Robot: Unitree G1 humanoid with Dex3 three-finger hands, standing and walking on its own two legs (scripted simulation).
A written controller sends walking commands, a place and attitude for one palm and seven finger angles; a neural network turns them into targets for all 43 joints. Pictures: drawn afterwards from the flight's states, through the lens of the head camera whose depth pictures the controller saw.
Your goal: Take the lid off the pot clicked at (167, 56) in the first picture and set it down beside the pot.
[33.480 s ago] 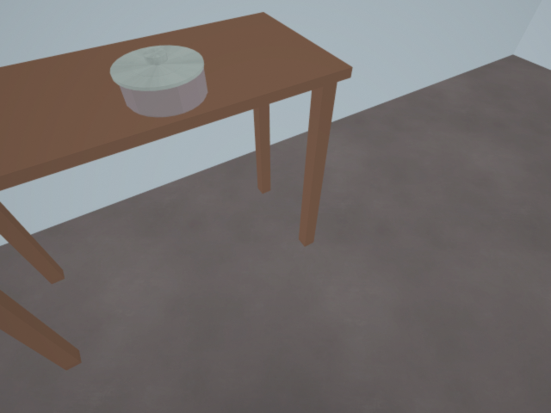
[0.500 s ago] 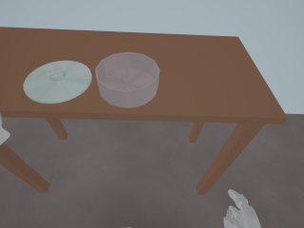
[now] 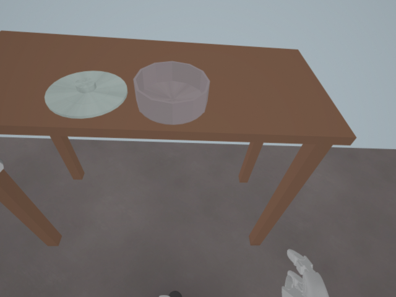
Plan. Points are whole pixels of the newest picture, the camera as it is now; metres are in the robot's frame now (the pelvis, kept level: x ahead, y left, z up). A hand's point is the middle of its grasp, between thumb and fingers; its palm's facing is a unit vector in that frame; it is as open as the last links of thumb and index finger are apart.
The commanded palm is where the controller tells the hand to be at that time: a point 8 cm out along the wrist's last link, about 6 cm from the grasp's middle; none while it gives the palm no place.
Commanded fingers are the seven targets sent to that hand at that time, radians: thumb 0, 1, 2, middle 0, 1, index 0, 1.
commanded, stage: step back with the hand held close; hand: left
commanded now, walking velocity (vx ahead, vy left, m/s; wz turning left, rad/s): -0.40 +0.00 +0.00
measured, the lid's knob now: (85, 85) +0.58 +0.34 +0.10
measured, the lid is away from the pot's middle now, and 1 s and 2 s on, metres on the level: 0.23 0.23 0.23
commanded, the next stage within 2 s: stop stepping back and stand still in 0.18 s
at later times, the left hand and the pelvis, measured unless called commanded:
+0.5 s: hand out of the picture +0.03 +0.25 +0.28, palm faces +0.41 -0.76 -0.51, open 7.4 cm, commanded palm -0.01 +0.32 +0.28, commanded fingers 0.00 0.90 0.90 -0.20 -0.30 -0.20 -0.30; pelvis -0.14 +0.04 +0.00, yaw +0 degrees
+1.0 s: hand out of the picture +0.00 +0.30 +0.29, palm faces +0.54 -0.73 -0.43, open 7.4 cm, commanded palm -0.05 +0.35 +0.28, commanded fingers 0.00 0.90 0.90 -0.20 -0.30 -0.20 -0.30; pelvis -0.17 +0.07 +0.00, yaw +2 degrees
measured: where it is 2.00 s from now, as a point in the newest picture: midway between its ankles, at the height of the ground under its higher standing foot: outside the picture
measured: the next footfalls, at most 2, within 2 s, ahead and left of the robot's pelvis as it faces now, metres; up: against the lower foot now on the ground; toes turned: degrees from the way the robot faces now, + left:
left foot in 0.14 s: +0.10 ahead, +0.08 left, +0.00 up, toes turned -2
right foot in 0.46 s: -0.14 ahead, -0.08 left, +0.00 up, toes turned -3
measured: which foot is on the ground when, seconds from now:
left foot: down 0.00-0.00, up 0.02-0.12, down 0.14-0.44, up 0.46-0.60, down 0.62-1.00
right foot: down 0.00-0.14, up 0.16-0.44, down 0.46-0.64, up 0.66-0.86, down 0.88-1.00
